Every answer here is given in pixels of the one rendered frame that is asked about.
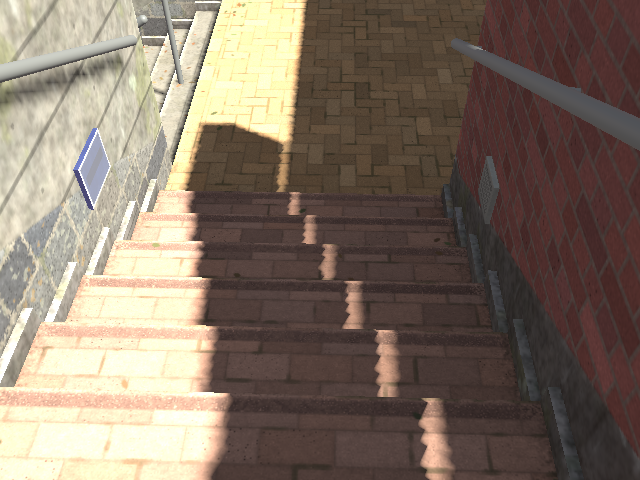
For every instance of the stairs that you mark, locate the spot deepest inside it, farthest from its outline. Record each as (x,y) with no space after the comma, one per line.
(276,336)
(174,99)

